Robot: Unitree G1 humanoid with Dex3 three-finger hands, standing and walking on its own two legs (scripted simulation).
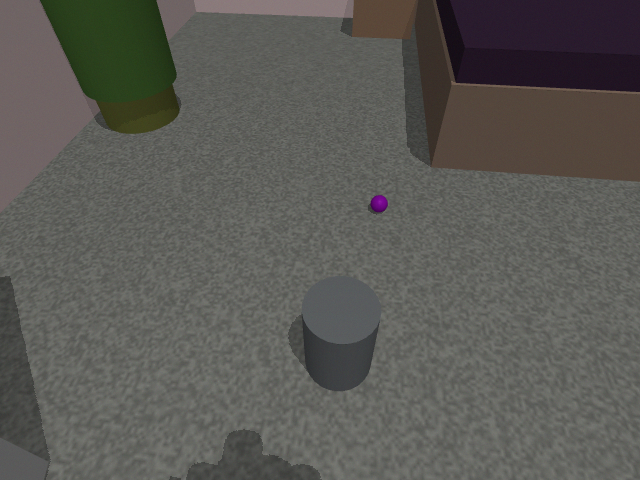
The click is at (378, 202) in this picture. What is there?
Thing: free ball
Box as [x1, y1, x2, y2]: [370, 195, 387, 211]
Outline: 377,195 372,198 370,203 371,207 375,211 382,211 385,209 387,201 383,196
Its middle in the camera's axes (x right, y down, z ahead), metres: +0.27 -0.16 +1.79
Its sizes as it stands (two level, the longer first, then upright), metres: 0.079 0.079 0.079
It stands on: the floor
